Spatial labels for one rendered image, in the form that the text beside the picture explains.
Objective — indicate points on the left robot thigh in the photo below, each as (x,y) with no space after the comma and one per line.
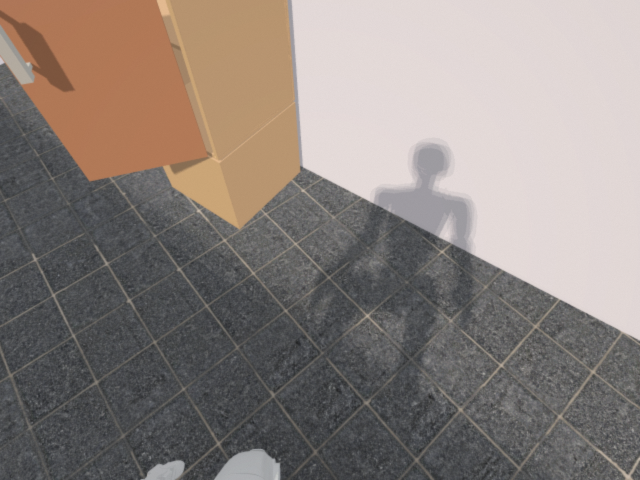
(250,465)

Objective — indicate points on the robot left hand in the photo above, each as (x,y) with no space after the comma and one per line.
(169,471)

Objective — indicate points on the cupboard door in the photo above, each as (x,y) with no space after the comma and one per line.
(106,81)

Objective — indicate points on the handle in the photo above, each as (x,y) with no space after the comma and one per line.
(9,53)

